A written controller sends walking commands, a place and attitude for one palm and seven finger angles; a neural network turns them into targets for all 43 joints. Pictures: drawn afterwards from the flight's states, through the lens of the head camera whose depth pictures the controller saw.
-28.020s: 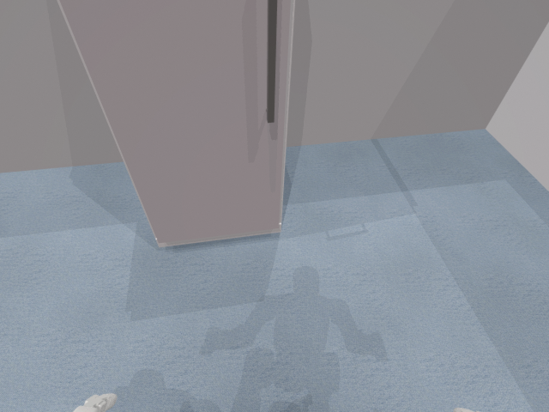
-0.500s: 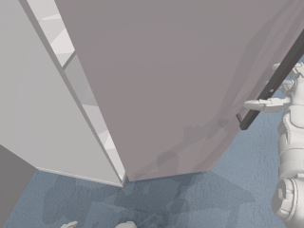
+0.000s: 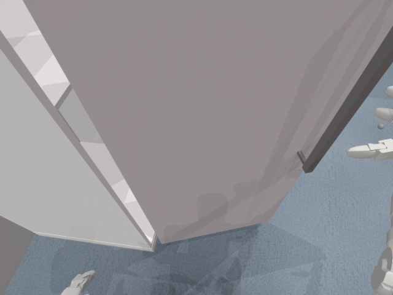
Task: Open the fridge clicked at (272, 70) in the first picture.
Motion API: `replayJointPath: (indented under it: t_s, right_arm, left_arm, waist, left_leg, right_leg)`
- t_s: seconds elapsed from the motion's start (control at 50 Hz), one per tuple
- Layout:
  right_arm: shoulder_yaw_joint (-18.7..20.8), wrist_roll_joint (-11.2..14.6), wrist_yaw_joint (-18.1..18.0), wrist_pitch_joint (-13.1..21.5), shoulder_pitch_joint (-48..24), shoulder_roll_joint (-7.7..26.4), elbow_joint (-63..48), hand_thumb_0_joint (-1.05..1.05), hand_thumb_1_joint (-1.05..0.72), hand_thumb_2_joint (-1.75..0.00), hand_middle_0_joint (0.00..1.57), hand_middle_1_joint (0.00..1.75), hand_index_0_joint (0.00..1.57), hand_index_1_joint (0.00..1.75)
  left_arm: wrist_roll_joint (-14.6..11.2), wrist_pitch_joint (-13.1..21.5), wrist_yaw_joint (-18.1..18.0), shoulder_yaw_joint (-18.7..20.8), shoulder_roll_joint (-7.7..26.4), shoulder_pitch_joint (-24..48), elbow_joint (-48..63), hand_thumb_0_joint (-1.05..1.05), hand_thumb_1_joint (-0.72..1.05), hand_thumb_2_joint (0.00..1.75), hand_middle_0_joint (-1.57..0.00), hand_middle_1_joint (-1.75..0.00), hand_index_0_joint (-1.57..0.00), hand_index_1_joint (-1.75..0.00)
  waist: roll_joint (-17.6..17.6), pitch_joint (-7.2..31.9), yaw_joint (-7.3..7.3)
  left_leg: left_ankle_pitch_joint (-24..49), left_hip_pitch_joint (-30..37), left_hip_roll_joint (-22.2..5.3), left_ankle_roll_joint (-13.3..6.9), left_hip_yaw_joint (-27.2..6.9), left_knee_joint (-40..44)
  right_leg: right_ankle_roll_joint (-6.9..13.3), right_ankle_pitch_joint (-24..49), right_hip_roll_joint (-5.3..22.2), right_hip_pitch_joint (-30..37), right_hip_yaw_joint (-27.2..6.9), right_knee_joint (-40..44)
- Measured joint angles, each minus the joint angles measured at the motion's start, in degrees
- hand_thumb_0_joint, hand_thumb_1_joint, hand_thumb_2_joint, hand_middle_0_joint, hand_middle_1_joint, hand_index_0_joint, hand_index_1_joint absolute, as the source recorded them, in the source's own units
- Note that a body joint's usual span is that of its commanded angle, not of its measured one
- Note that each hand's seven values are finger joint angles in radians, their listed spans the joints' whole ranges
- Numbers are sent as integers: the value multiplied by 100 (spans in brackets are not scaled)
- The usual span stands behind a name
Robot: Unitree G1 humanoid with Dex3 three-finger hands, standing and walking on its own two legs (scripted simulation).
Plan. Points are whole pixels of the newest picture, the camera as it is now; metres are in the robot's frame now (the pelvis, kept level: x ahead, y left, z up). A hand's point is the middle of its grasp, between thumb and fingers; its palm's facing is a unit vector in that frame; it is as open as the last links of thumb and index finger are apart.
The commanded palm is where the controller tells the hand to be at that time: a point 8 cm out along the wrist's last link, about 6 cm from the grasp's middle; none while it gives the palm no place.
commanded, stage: slip the hand off the handle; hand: right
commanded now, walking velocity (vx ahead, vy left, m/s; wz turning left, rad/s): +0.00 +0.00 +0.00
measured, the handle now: (344, 97) +0.46 -0.24 +0.16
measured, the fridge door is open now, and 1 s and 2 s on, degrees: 71 71 71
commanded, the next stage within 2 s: draw the hand back to the body in 1.00 s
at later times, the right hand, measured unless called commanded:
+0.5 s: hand (392, 129) +0.43 -0.33 +0.12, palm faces +0.28 +0.95 -0.14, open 14.7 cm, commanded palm +0.37 -0.37 +0.13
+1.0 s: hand out of the picture +0.33 -0.34 +0.11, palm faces +0.35 +0.93 -0.16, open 14.7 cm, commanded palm +0.28 -0.37 +0.13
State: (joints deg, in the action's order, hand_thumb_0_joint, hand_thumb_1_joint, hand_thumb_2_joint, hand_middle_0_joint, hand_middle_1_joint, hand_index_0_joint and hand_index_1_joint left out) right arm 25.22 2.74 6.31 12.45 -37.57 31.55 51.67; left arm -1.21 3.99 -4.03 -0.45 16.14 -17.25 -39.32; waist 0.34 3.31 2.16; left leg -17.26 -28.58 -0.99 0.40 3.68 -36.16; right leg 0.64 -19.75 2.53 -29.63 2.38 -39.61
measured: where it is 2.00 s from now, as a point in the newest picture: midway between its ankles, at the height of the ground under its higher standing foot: outside the picture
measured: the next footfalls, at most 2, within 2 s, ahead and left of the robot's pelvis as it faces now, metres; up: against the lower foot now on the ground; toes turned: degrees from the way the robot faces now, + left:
none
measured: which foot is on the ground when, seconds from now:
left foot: down 0.00-1.00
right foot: down 0.00-1.00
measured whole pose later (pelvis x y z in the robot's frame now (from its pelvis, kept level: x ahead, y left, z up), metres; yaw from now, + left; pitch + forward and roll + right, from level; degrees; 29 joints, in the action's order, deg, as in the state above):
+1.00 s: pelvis +0.00 +0.00 +0.00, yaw -1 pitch +7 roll +2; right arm 27.8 9.6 13.2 7.1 -16.5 29.5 31.9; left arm -2.5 5.6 -6.4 -2.1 15.4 -14.5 -35.8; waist -1.0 4.5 -0.9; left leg -17.8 -25.1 -1.4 0.7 4.2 -36.1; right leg 0.9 -20.3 2.0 -26.7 1.7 -40.1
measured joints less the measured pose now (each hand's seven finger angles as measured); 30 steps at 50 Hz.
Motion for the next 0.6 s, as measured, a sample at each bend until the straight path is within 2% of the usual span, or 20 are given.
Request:
replayJointPath:
  t_s: [0.12, 0.28, 0.36, 0.52, 0.6]
  right_arm:
    - [66, 55, 338, 6, -248, 247, 467, -1, 55, -20, 25, 115, 26, 115]
    - [358, 24, 496, 214, -234, 490, 501, -1, 55, -20, 25, 115, 26, 115]
    - [462, 58, 596, 131, -162, 592, 516, -1, 55, -20, 25, 115, 26, 115]
    - [499, 396, 638, -107, 882, 145, -580, -1, 55, -20, 25, 115, 26, 115]
    - [561, 400, 493, -262, 1352, -36, -1112, -1, 55, -20, 25, 115, 26, 115]
  left_arm:
    - [-22, -113, -58, -40, 33, -68, -59, 1, 90, 90, -20, -30, -20, -30]
    - [31, -277, -36, -35, -6, -289, -39, 1, 90, 90, -20, -30, -20, -30]
    - [21, -379, -27, -36, -19, -405, -24, 1, 90, 90, -20, -30, -20, -30]
    - [-45, -438, 25, 13, -59, -536, 102, 1, 90, 90, -20, -30, -20, -30]
    - [-53, -373, 6, -4, -125, -417, 198, 1, 90, 90, -20, -30, -20, -30]
  waist:
    - [-25, 20, 47]
    - [-35, 81, 166]
    - [-65, 127, 209]
    - [-167, 234, 102]
    - [-136, 227, 53]
  left_leg:
    - [-41, -92, -15, 27, 42, -39]
    - [-56, -272, -4, 77, -41, -89]
    - [-57, -303, -1, 105, -84, -82]
    - [-20, -124, 3, 158, -203, 44]
    - [-19, -22, -11, 157, -205, 49]
  right_leg:
    - [26, -67, -13, -145, -46, -113]
    - [69, -153, 2, -318, 32, -225]
    - [97, -190, 6, -346, 73, -251]
    - [143, -212, 4, -130, 194, -146]
    - [141, -191, -12, -15, 196, -108]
